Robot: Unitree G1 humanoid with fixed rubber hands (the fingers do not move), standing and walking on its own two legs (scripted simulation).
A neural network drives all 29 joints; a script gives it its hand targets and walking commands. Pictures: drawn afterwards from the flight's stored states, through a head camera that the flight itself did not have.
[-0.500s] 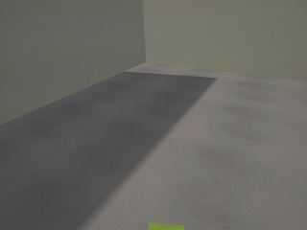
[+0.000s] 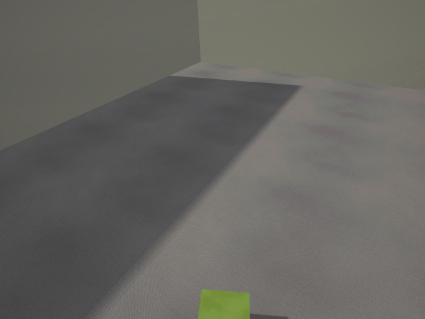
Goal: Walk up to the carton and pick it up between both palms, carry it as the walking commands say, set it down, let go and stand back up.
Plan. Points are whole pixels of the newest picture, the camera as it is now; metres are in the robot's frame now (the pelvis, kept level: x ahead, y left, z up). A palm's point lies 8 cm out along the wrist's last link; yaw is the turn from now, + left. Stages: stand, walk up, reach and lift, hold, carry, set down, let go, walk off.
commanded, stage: stand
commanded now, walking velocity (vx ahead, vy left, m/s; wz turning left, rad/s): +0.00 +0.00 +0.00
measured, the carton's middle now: out of the picture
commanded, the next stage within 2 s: none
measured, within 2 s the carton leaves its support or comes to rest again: neither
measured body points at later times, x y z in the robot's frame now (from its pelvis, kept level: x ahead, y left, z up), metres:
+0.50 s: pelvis -0.03 -0.01 +0.01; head -0.08 -0.02 +0.45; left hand -0.10 +0.18 -0.16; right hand -0.10 -0.20 -0.17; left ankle -0.08 +0.14 -0.72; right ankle -0.06 -0.09 -0.72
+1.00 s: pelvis -0.06 -0.02 +0.01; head -0.08 -0.03 +0.46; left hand -0.12 +0.17 -0.15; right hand -0.13 -0.21 -0.16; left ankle -0.08 +0.14 -0.72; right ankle -0.06 -0.09 -0.72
